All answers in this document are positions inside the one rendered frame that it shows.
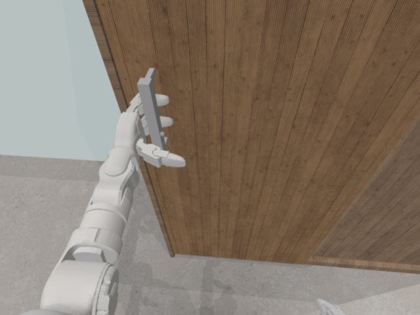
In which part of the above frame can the left robot hand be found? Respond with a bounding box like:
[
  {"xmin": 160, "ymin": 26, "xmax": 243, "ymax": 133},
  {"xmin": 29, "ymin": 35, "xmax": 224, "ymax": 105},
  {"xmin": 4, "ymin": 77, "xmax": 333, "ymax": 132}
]
[{"xmin": 114, "ymin": 93, "xmax": 186, "ymax": 167}]

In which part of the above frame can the robot left upper arm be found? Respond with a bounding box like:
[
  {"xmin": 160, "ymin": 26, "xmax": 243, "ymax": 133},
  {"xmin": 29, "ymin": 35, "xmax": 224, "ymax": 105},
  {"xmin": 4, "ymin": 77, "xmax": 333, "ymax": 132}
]
[{"xmin": 20, "ymin": 260, "xmax": 119, "ymax": 315}]

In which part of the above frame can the handle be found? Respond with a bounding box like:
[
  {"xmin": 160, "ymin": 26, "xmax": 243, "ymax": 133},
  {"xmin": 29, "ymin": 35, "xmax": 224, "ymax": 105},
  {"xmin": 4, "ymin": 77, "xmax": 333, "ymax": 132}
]
[{"xmin": 137, "ymin": 68, "xmax": 168, "ymax": 151}]

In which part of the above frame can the robot left forearm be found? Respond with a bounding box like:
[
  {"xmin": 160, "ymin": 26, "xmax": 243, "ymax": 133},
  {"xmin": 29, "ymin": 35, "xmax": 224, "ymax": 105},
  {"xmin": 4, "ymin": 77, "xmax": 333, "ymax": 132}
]
[{"xmin": 40, "ymin": 147, "xmax": 140, "ymax": 309}]

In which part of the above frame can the wardrobe door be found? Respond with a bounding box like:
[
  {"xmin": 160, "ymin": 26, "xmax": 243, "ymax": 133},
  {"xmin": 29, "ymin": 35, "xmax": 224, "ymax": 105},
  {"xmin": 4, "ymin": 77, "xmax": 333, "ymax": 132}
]
[
  {"xmin": 96, "ymin": 0, "xmax": 420, "ymax": 264},
  {"xmin": 311, "ymin": 114, "xmax": 420, "ymax": 265}
]

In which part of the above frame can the right robot hand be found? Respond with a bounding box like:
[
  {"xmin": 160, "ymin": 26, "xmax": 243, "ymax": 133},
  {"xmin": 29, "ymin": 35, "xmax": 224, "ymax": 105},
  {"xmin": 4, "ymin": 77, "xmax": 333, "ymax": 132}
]
[{"xmin": 316, "ymin": 299, "xmax": 345, "ymax": 315}]

